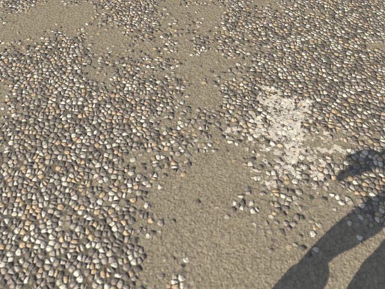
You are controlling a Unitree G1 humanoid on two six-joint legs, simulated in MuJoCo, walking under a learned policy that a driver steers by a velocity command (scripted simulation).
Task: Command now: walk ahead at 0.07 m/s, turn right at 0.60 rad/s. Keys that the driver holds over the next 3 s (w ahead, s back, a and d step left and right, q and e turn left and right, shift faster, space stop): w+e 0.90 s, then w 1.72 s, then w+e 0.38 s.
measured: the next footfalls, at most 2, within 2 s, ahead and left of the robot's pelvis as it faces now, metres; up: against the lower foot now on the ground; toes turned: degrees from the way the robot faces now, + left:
right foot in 0.02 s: +0.04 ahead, -0.12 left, +0.00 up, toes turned -2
left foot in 0.52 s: +0.31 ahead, +0.06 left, +0.00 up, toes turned -22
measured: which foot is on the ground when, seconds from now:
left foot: down 0.00-0.02, up 0.04-0.50, down 0.52-1.00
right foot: up 0.00-0.00, down 0.02-0.52, up 0.54-1.00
